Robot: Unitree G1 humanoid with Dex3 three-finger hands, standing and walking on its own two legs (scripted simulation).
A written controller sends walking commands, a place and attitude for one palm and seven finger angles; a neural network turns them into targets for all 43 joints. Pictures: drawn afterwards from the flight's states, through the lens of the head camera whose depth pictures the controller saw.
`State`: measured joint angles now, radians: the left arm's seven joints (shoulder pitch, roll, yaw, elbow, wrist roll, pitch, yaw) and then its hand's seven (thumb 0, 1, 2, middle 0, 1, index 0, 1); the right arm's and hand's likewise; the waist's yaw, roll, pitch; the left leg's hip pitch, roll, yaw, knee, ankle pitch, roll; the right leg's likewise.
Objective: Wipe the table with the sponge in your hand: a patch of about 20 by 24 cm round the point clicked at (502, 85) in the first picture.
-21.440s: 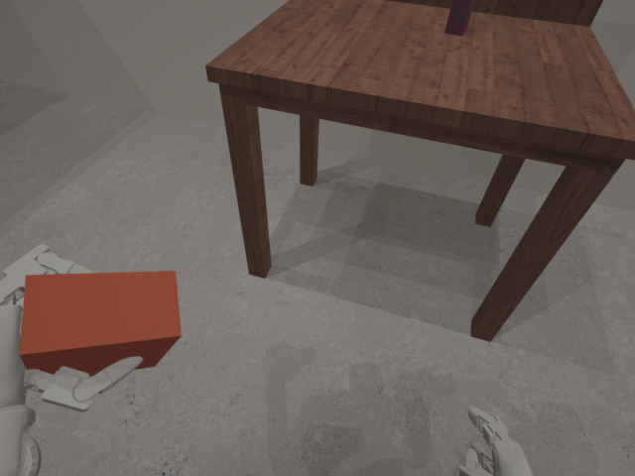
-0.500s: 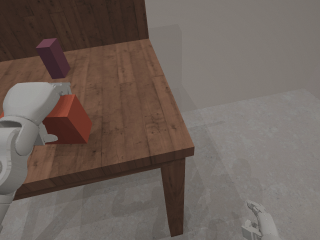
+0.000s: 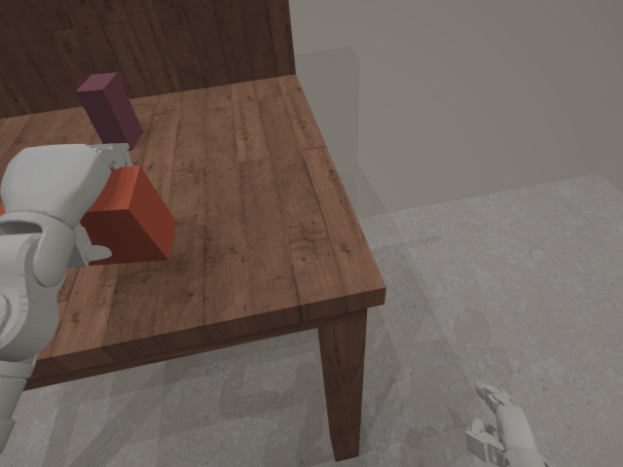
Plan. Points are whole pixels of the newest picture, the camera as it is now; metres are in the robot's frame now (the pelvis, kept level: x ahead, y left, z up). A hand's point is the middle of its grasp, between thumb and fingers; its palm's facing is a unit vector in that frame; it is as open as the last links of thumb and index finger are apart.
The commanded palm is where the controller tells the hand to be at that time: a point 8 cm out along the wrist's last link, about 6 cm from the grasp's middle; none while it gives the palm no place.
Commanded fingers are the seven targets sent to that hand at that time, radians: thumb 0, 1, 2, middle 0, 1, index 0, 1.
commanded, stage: lower the sponge onto the table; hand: left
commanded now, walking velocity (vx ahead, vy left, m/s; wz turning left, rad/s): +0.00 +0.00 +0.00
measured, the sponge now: (104, 228) +0.30 +0.31 +0.18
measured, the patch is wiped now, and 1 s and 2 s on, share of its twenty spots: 0.00 0.20 0.45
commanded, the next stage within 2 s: wipe forward along the first lane in 0.78 s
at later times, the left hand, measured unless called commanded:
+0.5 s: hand (64, 216) +0.28 +0.33 +0.21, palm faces +0.20 +0.03 -0.98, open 9.9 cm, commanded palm +0.24 +0.33 +0.25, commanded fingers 0.00 0.10 1.30 -1.20 -1.60 -1.20 -1.60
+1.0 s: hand (68, 246) +0.28 +0.35 +0.16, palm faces +0.00 +0.01 -1.00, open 9.9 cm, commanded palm +0.26 +0.34 +0.23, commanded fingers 0.00 0.10 1.30 -1.20 -1.60 -1.20 -1.60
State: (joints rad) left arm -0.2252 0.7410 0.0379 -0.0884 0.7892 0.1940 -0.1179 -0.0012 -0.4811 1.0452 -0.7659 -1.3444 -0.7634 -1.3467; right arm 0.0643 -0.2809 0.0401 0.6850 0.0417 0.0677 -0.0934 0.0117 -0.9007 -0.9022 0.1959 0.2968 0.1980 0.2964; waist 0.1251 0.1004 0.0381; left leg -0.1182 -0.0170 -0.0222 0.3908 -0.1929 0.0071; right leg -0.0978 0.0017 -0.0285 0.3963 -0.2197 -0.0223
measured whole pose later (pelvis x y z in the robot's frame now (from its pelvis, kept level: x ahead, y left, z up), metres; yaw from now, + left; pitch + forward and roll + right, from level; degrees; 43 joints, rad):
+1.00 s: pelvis +0.00 -0.01 +0.00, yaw +0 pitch -3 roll +0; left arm -0.20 0.72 0.05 0.12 0.83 0.39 -0.18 0.00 -0.48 1.05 -0.76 -1.35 -0.76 -1.35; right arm 0.06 -0.31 0.06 0.68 0.05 0.14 -0.08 0.01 -0.90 -0.90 0.20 0.30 0.20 0.30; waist 0.09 0.11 0.02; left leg -0.15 -0.01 -0.03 0.40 -0.20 0.00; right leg -0.14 0.01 -0.03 0.42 -0.23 -0.03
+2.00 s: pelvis +0.01 +0.01 +0.00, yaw +1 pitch +3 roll +0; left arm -0.53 0.74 0.07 0.60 0.94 0.07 -0.16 0.01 -0.50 1.06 -0.77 -1.35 -0.77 -1.36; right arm 0.18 -0.31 0.01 0.71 0.05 0.16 -0.09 0.01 -0.90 -0.90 0.20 0.30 0.20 0.30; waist 0.05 0.07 -0.02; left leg -0.27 -0.03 -0.03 0.43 -0.21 0.03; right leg -0.23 -0.01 -0.03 0.41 -0.23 0.00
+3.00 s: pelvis +0.03 +0.03 -0.01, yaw +0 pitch +9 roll -1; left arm -0.82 0.84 0.04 0.93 1.01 -0.10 -0.10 0.01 -0.50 1.07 -0.77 -1.36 -0.77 -1.38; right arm 0.30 -0.29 -0.03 0.73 0.07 0.18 -0.08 0.00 -0.90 -0.90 0.20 0.30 0.20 0.30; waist 0.00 0.05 -0.06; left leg -0.39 -0.03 -0.01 0.49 -0.26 0.04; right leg -0.34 -0.01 -0.02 0.43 -0.25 0.01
